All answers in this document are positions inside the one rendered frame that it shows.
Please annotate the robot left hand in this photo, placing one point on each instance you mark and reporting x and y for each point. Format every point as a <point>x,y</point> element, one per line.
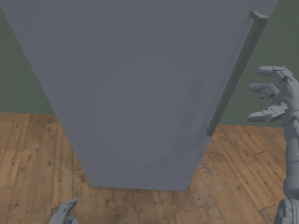
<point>61,216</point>

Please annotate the right robot forearm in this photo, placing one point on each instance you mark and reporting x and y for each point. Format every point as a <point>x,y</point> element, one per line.
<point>290,126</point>

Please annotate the fridge door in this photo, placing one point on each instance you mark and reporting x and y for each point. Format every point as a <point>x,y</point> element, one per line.
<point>133,82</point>

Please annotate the robot right upper arm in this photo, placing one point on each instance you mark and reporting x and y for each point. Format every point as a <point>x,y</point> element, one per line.
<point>288,212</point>

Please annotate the handle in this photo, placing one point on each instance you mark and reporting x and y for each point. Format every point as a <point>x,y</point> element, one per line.
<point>252,39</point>

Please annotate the robot right hand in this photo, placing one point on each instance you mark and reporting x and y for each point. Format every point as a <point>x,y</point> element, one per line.
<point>288,96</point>

